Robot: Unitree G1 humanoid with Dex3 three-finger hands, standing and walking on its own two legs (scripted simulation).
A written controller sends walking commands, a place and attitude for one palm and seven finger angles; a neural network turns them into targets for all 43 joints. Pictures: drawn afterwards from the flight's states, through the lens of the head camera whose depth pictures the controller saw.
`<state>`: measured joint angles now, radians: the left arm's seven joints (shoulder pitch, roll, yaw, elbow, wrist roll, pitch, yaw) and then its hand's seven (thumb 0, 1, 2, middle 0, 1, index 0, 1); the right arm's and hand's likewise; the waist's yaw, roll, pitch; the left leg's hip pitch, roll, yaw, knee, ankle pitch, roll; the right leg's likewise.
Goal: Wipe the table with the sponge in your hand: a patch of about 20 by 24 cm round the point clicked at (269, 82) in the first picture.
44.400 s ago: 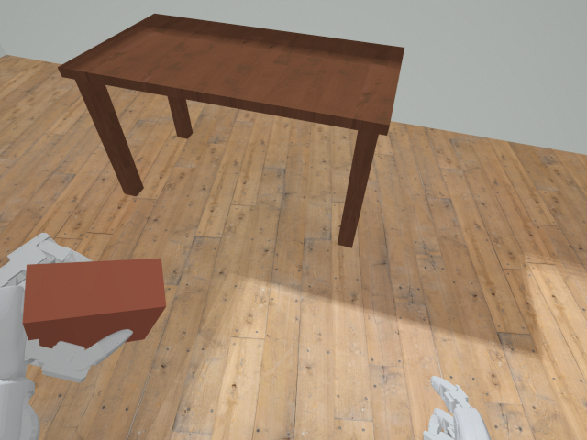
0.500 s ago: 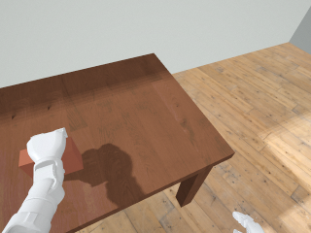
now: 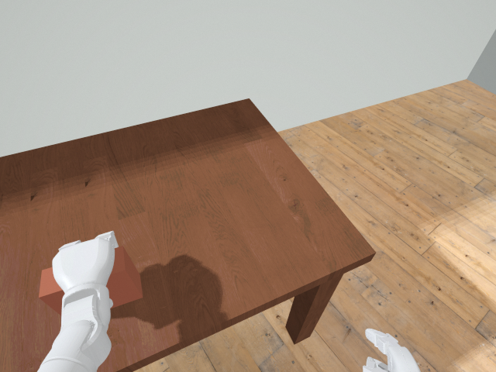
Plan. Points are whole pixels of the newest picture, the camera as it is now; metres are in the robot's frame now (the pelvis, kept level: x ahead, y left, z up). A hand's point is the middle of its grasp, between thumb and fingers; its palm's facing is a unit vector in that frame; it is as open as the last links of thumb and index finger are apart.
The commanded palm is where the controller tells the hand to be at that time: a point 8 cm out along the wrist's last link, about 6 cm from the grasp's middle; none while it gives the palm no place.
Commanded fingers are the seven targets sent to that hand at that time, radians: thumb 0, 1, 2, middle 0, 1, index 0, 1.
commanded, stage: wipe back along the first lane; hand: left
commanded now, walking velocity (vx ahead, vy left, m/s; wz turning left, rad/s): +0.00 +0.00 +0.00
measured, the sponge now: (99, 289) +0.26 +0.30 -0.06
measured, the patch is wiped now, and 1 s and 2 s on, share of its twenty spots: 1.00 1.00 1.00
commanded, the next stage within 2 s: lift the sponge slowly off the table in 1.34 s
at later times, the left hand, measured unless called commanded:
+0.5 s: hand (103, 308) +0.22 +0.26 -0.02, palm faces -0.06 -0.04 -1.00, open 9.6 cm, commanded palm +0.17 +0.24 +0.01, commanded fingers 0.00 0.10 1.30 -1.20 -1.60 -1.20 -1.60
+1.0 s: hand (104, 310) +0.22 +0.26 -0.02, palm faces -0.07 -0.04 -1.00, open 9.6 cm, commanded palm +0.17 +0.24 +0.00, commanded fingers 0.00 0.10 1.30 -1.20 -1.60 -1.20 -1.60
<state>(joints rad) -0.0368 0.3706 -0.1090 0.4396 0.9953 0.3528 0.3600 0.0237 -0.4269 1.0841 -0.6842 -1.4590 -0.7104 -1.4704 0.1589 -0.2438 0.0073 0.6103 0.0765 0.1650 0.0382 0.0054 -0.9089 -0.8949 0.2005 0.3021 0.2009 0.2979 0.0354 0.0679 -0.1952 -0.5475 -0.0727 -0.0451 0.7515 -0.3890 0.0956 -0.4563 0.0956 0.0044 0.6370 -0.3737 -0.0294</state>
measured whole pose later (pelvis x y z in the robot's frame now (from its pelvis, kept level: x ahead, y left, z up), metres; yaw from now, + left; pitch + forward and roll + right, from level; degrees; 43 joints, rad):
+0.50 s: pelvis -0.01 -0.01 +0.00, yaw +0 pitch +8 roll -3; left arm 0.15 0.33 -0.16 0.28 1.00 0.38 0.38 0.04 -0.43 1.08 -0.68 -1.46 -0.72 -1.46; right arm 0.10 -0.24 0.01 0.59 0.08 0.16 0.03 0.01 -0.91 -0.90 0.20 0.30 0.20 0.30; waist 0.06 0.07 -0.19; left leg -0.49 -0.07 -0.04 0.73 -0.38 0.08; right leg -0.42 0.10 0.01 0.64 -0.37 -0.04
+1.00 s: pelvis -0.01 -0.02 +0.00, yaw -1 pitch +9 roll -2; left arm 0.14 0.33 -0.11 0.32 1.00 0.36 0.39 0.02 -0.43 1.08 -0.69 -1.46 -0.72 -1.46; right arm 0.13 -0.25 0.00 0.61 0.07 0.15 0.02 0.01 -0.91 -0.90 0.20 0.30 0.20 0.30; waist 0.05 0.06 -0.19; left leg -0.51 -0.06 -0.04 0.73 -0.37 0.07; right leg -0.44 0.11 0.01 0.66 -0.37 -0.06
